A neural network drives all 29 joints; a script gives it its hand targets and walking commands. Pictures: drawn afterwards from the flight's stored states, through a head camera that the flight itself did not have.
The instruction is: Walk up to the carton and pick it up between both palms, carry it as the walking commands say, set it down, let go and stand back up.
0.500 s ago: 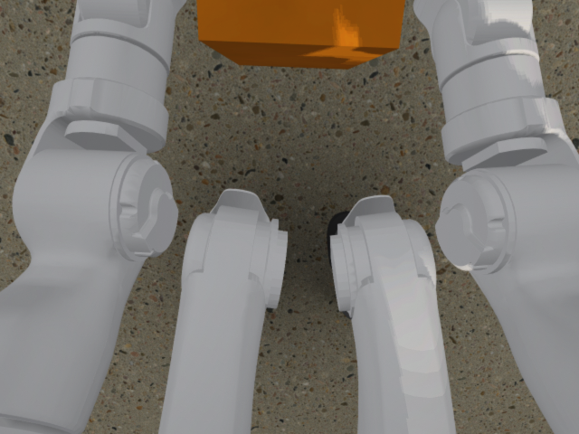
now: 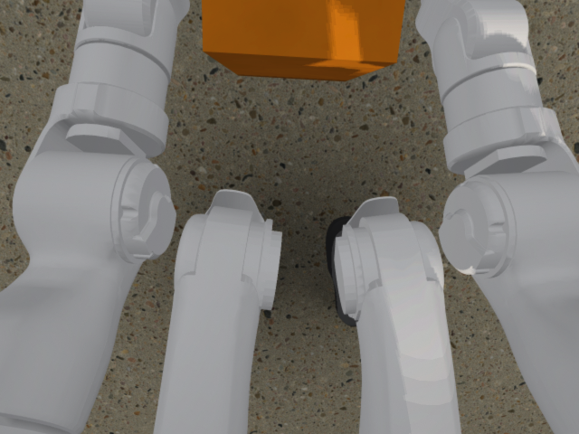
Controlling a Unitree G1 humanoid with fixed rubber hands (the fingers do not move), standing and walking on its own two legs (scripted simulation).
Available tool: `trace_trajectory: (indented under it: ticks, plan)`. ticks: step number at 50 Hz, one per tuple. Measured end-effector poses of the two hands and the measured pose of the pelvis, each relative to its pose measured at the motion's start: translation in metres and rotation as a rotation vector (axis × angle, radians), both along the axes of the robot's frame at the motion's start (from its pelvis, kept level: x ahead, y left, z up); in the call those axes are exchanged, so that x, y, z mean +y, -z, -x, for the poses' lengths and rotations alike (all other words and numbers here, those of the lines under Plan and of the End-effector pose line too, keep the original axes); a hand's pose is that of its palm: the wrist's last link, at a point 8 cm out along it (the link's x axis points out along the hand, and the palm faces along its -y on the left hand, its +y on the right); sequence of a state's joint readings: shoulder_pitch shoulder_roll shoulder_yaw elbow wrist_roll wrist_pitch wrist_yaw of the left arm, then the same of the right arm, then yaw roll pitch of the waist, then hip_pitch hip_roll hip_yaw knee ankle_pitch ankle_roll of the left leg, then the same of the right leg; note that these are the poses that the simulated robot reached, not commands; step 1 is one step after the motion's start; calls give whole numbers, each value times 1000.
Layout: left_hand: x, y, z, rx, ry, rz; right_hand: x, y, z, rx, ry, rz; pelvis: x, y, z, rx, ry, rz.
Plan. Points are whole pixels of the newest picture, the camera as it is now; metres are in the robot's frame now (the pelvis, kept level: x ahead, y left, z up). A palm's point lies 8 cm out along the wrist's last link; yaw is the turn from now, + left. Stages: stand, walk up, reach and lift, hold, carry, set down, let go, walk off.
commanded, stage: set down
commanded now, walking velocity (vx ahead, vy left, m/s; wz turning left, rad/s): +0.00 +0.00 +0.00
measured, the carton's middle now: out of the picture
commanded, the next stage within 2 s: none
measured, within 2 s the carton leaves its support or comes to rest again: neither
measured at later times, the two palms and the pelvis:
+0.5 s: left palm out of the picture +0.56 +0.16 -0.17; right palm out of the picture +0.56 -0.11 -0.17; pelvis +0.00 +0.00 -0.01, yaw +0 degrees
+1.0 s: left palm out of the picture +0.56 +0.16 -0.17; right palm out of the picture +0.56 -0.11 -0.17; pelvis +0.00 +0.00 -0.01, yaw +0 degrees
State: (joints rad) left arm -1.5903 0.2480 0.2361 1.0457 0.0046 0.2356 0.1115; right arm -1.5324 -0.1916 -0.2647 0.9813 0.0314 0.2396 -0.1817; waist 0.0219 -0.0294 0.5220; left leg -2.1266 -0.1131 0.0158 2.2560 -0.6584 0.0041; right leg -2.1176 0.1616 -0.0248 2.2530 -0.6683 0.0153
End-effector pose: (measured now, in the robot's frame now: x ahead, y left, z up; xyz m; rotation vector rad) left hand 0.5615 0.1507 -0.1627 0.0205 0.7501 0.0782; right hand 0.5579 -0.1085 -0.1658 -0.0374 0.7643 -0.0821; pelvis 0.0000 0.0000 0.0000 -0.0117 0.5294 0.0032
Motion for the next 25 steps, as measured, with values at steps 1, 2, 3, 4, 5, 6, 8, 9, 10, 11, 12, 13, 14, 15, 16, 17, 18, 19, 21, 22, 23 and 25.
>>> trace_trajectory:
  ticks: [1, 2, 3, 4, 5, 6, 8, 9, 10, 11, 12, 13, 14, 15, 16, 17, 18, 19, 21, 22, 23, 25]
  plan:
    - [0, 0, 1, 0, -7, 6, 0, 0, 0, -1, 0, -5, 0, 1, 0, -1, 0, 1]
    - [1, 1, 2, -1, -15, 12, 1, 1, 0, -4, 0, -8, 0, 1, 0, -3, 0, 1]
    - [1, 1, 3, -1, -23, 22, 1, 1, 0, -5, 0, -9, 0, 2, 0, -4, 0, -1]
    - [2, 2, 3, -3, -29, 30, 1, 1, 0, -7, -3, -8, -1, 2, 0, -5, 0, -2]
    - [3, 2, 4, -4, -30, 36, 2, 1, 0, -7, -5, -7, -1, 2, 0, -5, 0, -3]
    - [3, 2, 4, -6, -29, 39, 2, 1, 0, -8, -7, -6, -1, 2, 1, -5, 0, -4]
    - [3, 3, 4, -7, -22, 47, 1, 1, 0, -7, -8, 1, -1, 3, 1, -6, 0, -5]
    - [4, 3, 3, -9, -15, 47, 1, 0, 0, -8, -11, 4, 0, 3, 0, -6, 0, -4]
    - [4, 3, 3, -10, -7, 43, 1, 1, 0, -8, -11, 3, 0, 4, 0, -7, 0, -3]
    - [4, 3, 2, -10, -1, 40, 1, 1, 0, -9, -12, 0, 1, 4, 0, -8, 0, -1]
    - [4, 3, 2, -10, 2, 41, 1, 1, 0, -10, -13, -2, 1, 5, 0, -10, 0, 1]
    - [4, 3, 2, -10, 3, 43, 1, 1, 0, -11, -14, -5, 2, 5, 0, -11, 1, 3]
    - [4, 3, 3, -11, 1, 46, 0, 1, 0, -13, -16, -6, 2, 6, 0, -12, 2, 5]
    - [4, 4, 2, -13, -1, 53, 2, 2, 0, -15, -23, -15, 3, 6, 0, -12, 2, 6]
    - [5, 4, 3, -14, -6, 58, 2, 2, 0, -16, -19, -18, 3, 6, 0, -13, 2, 7]
    - [5, 5, 3, -17, -5, 62, 2, 2, 1, -17, -17, -20, 3, 7, 0, -13, 2, 7]
    - [5, 5, 3, -19, -5, 67, 2, 3, 1, -17, -17, -22, 4, 7, 0, -13, 2, 8]
    - [6, 6, 3, -22, -2, 71, 2, 3, 0, -18, -19, -22, 4, 7, 0, -13, 3, 8]
    - [6, 6, 2, -25, 3, 75, 1, 3, 0, -20, -28, -21, 4, 8, 0, -13, 4, 8]
    - [6, 6, 2, -26, 6, 74, 1, 3, 0, -20, -30, -23, 4, 8, -1, -14, 4, 8]
    - [6, 6, 2, -26, 7, 74, 1, 3, 0, -21, -30, -24, 4, 8, -1, -14, 4, 9]
    - [6, 6, 2, -28, 8, 73, 1, 3, 0, -22, -28, -28, 4, 8, -1, -14, 3, 8]
